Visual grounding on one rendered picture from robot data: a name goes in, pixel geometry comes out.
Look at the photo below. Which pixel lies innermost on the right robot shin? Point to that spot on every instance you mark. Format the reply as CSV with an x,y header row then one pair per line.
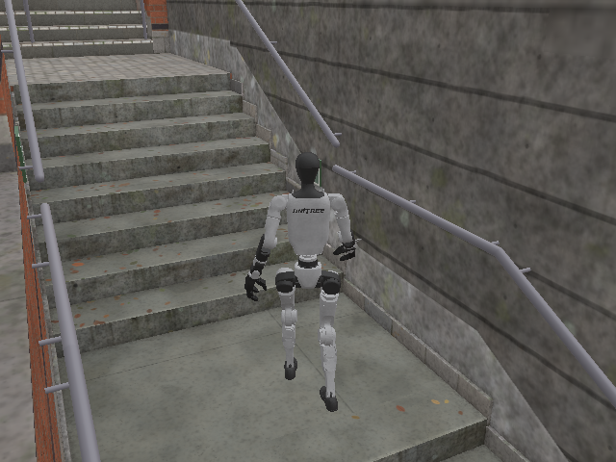
x,y
328,363

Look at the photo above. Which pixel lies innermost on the robot left thigh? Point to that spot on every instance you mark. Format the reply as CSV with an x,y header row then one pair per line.
x,y
285,285

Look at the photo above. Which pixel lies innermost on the right robot hand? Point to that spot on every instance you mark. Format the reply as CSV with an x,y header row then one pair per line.
x,y
340,250

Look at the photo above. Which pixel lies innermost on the right robot upper arm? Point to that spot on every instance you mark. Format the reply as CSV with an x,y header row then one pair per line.
x,y
338,204

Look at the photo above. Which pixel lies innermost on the right robot forearm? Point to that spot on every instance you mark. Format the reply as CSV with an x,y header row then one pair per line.
x,y
350,247

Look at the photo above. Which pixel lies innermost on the left robot forearm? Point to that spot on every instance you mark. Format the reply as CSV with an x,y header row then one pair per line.
x,y
260,260

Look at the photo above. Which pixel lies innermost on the left robot upper arm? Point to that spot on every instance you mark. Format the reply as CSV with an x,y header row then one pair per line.
x,y
277,204

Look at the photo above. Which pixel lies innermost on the left robot hand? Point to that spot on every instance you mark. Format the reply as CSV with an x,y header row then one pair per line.
x,y
250,288

